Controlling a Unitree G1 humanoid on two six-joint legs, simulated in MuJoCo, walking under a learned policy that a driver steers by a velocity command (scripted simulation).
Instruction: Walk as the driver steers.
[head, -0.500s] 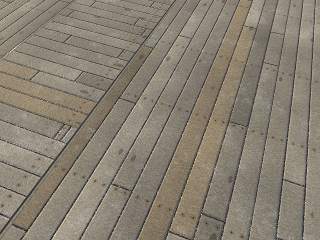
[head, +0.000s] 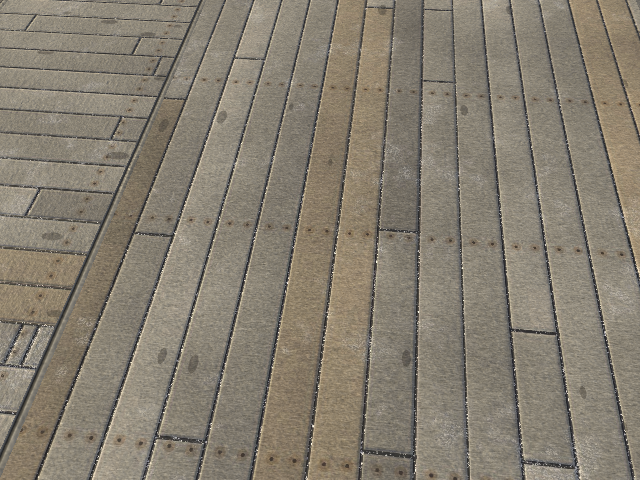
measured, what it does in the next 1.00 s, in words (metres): walks ahead: left foot, then right foot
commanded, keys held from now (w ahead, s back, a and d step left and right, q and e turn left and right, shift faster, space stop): w+e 0.26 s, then w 0.56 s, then w+q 0.18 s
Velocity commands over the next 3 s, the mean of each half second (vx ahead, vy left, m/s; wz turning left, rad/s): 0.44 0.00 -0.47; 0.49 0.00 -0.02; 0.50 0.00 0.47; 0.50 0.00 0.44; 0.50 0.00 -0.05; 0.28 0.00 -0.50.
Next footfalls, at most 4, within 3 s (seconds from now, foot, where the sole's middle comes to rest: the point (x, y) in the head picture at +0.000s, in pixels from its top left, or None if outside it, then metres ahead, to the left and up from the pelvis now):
0.38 left None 0.35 0.13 -0.76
0.88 right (433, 420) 0.58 -0.18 -0.76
1.42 left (333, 292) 0.90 0.02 -0.76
1.90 right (390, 199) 1.20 -0.13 -0.76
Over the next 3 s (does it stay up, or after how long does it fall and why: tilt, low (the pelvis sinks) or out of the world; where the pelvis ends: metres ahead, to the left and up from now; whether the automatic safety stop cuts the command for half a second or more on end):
stays up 1.50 0.05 0.00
